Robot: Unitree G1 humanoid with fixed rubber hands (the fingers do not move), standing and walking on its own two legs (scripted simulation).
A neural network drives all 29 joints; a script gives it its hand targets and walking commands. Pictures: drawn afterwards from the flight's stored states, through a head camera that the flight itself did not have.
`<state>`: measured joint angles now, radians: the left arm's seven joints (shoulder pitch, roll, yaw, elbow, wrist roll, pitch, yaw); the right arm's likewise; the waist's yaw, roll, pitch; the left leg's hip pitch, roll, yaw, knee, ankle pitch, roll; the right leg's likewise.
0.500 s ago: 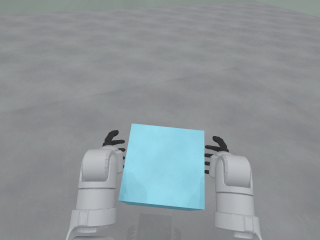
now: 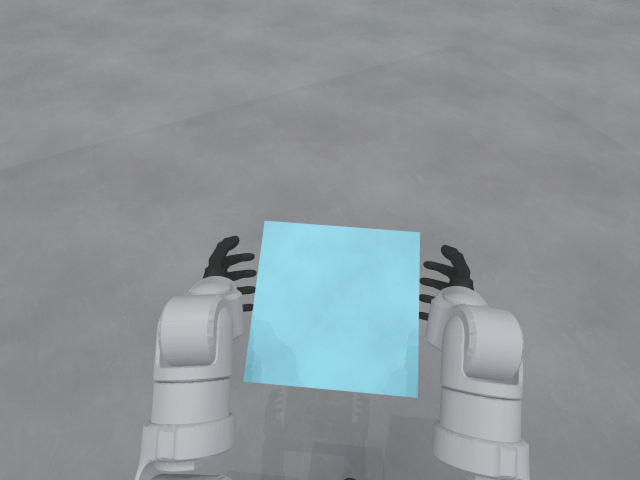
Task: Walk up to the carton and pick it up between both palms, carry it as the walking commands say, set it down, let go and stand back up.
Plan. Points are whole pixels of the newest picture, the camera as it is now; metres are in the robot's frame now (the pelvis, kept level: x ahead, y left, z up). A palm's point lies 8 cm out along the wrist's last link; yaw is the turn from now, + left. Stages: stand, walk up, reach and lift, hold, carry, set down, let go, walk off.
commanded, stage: carry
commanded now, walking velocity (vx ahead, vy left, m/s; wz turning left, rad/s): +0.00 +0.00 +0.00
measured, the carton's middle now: (334, 311) +0.35 -0.02 -0.03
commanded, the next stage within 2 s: none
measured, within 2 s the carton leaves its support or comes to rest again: neither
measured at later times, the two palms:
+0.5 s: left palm (143, 319) +0.28 +0.20 +0.08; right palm (389, 317) +0.29 -0.08 +0.08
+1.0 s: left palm (148, 323) +0.30 +0.21 +0.03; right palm (375, 334) +0.30 -0.07 +0.02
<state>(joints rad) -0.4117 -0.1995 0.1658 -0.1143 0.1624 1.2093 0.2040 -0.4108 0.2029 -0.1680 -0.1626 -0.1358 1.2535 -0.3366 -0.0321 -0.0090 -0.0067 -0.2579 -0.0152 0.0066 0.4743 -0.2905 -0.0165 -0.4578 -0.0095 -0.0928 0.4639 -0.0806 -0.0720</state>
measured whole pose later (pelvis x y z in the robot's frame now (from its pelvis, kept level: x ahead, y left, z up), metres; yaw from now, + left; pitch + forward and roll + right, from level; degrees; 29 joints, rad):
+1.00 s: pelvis +0.01 +0.07 -0.01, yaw +0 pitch +1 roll +0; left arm -0.24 -0.15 0.14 0.09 0.19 0.85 0.10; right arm -0.20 0.14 -0.09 0.10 -0.20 0.87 -0.10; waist 0.01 -0.01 -0.03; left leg -0.24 -0.07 0.03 0.60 -0.39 0.08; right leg -0.43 -0.07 -0.06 0.56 -0.15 0.02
